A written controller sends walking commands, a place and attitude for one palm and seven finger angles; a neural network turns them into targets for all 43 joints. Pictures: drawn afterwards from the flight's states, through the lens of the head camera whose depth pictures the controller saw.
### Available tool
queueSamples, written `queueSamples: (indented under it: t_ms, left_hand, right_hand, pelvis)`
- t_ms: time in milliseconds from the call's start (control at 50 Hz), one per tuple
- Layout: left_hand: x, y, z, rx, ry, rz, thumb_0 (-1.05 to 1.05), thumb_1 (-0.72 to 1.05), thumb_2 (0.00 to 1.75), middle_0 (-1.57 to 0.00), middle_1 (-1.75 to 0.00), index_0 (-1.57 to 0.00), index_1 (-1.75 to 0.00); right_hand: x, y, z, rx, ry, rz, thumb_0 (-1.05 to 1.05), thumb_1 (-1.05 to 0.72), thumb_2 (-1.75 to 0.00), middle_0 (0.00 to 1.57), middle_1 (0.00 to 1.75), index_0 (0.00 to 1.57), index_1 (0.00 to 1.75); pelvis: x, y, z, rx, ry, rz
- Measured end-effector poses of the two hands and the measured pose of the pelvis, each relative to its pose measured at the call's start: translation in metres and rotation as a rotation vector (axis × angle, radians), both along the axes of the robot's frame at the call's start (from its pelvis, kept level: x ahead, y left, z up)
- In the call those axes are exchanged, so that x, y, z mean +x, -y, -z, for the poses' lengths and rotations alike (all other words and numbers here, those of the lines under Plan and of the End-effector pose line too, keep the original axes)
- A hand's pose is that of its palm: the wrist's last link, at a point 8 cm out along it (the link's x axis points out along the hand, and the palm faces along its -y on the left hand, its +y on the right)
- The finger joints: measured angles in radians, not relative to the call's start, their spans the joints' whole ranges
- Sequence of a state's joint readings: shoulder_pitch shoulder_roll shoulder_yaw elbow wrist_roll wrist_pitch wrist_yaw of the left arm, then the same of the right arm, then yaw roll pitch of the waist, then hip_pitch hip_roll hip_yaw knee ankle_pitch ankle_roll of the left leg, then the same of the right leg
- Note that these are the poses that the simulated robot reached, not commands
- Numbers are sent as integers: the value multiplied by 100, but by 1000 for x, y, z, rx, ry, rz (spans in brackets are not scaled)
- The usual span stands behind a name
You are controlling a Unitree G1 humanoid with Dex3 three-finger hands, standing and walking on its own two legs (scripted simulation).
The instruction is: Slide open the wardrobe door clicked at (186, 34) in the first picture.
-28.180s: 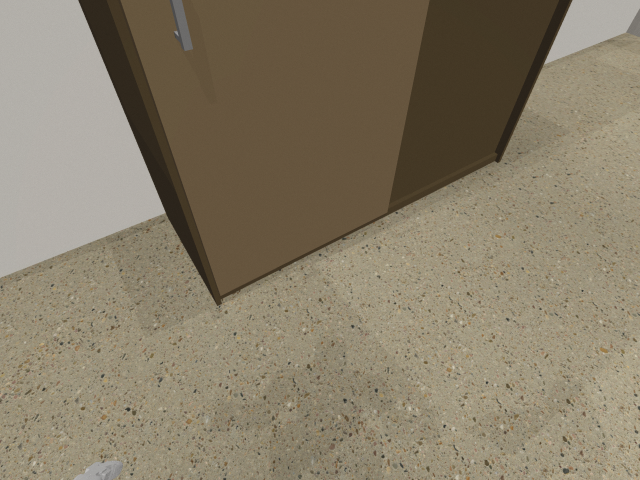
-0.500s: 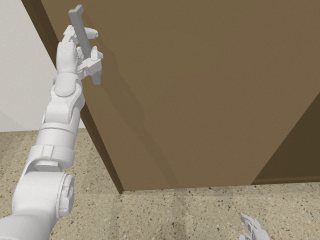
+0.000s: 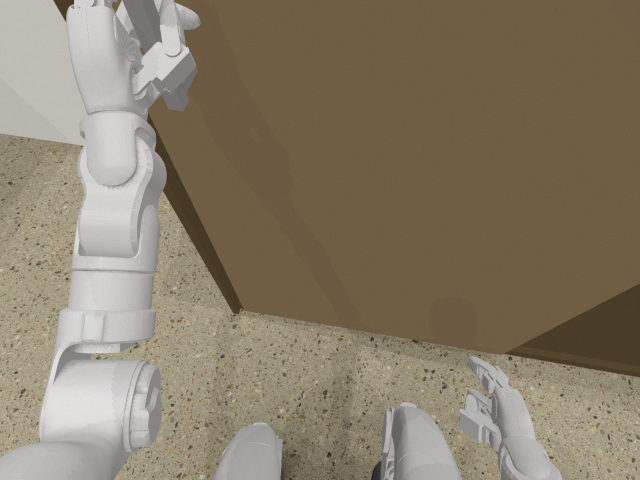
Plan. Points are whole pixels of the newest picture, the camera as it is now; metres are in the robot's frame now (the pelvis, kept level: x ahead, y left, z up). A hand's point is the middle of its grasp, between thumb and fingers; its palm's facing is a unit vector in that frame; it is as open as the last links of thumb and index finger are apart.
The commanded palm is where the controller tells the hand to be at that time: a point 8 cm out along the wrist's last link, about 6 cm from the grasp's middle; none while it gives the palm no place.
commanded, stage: step sideways, sliding the door along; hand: left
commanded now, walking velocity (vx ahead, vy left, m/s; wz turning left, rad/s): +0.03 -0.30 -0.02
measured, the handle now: (155, 8) +0.46 +0.23 +0.25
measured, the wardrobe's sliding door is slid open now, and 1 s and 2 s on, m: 0.02 0.22 0.46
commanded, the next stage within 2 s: none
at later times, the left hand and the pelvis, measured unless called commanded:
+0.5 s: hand (250, 55) +0.43 +0.14 +0.23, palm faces +0.51 -0.86 -0.04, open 6.2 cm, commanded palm +0.39 +0.11 +0.23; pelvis +0.09 -0.13 +0.01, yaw +6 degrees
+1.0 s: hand (409, 79) +0.43 +0.00 +0.23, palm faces +0.41 -0.91 -0.01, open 6.4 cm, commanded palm +0.39 -0.03 +0.23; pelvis +0.11 -0.22 +0.00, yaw +4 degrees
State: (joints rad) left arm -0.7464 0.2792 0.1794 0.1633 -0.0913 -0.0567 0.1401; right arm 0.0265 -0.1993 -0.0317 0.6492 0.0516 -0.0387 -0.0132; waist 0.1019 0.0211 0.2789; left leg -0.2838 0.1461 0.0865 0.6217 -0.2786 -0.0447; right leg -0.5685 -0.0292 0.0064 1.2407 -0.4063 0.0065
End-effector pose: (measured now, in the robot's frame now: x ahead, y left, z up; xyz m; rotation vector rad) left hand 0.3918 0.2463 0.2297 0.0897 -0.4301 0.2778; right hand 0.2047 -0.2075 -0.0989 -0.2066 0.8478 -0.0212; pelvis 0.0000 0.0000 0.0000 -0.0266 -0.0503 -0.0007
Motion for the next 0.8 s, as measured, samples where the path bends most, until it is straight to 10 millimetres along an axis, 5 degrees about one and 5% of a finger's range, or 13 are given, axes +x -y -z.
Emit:
queueSamples:
  t_ms: [140, 280, 420, 580, 720, 800]
  left_hand:
    - [-1, 11, -1, 11, -15, -77, -3, 77, 86, -50, -142, -31, -135]
    - [-1, 31, 0, 38, -5, -248, -4, 76, 86, -55, -145, -24, -132]
    - [-2, 53, 2, 38, 36, -246, -3, 77, 83, -53, -144, -20, -132]
    - [-2, 85, 3, 37, 42, -254, -3, 76, 84, -53, -145, -21, -128]
    - [-2, 122, 3, 72, 49, -334, -4, 76, 85, -55, -146, -18, -126]
    - [-3, 146, 3, 69, 42, -349, -4, 77, 85, -55, -146, -17, -127]
  right_hand:
    - [58, 2, -12, 57, 65, -157, 1, -90, -90, 20, 29, 20, 30]
    - [109, 49, 4, 101, 132, -187, 1, -90, -89, 21, 30, 20, 30]
    - [115, 109, -4, -34, 78, -103, 1, -91, -90, 20, 29, 20, 30]
    - [111, 134, -22, 1, 44, -173, 1, -91, -90, 20, 29, 20, 30]
    - [147, 146, -4, 131, 134, -218, 1, -90, -90, 20, 29, 20, 30]
    - [166, 165, -2, 123, 150, -188, 1, -90, -90, 20, 29, 21, 30]
  pelvis:
    - [30, 54, -5, -46, 12, -44]
    - [66, 107, 9, -24, 7, -102]
    - [82, 113, 1, -21, -24, -106]
    - [105, 153, -13, -54, 13, -85]
    - [129, 205, 7, -19, 31, -84]
    - [127, 216, 3, 7, -11, -87]
